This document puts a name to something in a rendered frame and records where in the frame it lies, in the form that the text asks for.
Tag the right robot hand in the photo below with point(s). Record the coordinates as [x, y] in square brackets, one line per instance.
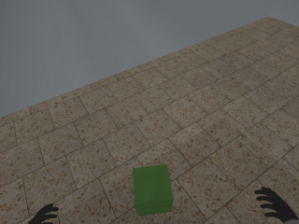
[284, 212]

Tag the left robot hand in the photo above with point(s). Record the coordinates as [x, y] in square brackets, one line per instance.
[41, 215]

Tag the carton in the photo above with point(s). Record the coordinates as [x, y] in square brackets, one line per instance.
[153, 192]

